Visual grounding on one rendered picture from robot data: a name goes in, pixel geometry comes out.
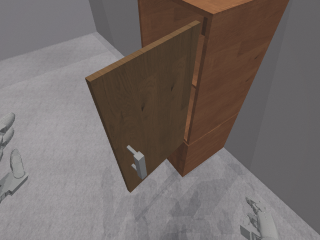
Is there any cupboard door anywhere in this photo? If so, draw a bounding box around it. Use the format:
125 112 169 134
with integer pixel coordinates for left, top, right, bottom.
85 20 201 193

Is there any handle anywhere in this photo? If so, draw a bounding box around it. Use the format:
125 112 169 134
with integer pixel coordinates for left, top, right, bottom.
126 145 147 180

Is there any left robot hand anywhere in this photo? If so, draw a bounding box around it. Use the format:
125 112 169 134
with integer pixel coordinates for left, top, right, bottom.
0 112 29 203

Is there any right robot hand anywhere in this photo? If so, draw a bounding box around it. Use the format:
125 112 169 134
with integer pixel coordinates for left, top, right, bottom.
240 195 280 240

